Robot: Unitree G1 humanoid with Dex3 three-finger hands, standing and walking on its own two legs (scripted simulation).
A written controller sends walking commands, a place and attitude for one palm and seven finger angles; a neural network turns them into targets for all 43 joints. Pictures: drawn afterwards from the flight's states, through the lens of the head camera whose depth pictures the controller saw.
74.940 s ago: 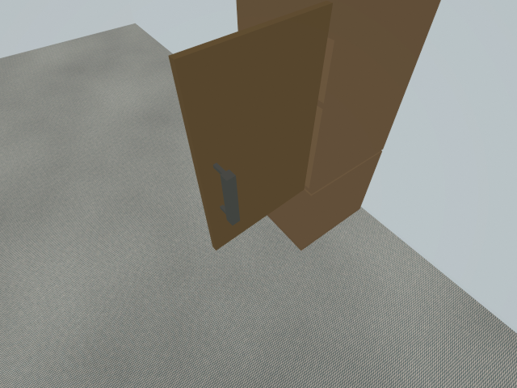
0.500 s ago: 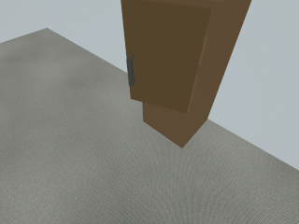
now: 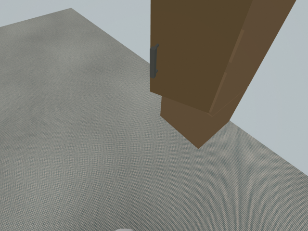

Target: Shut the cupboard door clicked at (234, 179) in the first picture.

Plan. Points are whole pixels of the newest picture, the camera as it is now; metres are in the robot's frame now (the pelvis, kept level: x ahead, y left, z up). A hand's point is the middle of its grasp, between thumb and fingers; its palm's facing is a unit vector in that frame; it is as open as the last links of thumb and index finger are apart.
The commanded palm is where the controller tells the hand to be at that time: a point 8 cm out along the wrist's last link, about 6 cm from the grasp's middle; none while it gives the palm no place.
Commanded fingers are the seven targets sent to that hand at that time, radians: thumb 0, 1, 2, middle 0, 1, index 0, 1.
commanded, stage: walk to a spot facing it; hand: left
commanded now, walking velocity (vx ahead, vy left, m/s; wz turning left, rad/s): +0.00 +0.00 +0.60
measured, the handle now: (155, 61) +0.88 +0.04 -0.09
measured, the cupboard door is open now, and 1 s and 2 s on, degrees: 22 22 22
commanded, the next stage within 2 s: turn to face it in 1.76 s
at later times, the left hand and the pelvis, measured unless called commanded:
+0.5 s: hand out of the picture +0.02 +0.26 -0.15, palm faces +0.30 -0.90 -0.31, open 7.4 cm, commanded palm none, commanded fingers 0.00 0.90 0.90 -0.20 -0.30 -0.20 -0.30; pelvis -0.02 +0.02 +0.00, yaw +18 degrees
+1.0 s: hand out of the picture -0.11 +0.24 -0.18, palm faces +0.59 -0.77 -0.22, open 7.4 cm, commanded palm none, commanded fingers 0.00 0.90 0.90 -0.20 -0.30 -0.20 -0.30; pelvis -0.02 +0.04 +0.00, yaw +36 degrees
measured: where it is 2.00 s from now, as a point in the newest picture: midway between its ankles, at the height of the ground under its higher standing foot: outside the picture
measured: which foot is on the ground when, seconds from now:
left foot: up 0.00-0.14, down 0.16-0.52, up 0.54-0.84, down 0.86-1.00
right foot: down 0.00-0.16, up 0.18-0.50, down 0.52-0.86, up 0.88-1.00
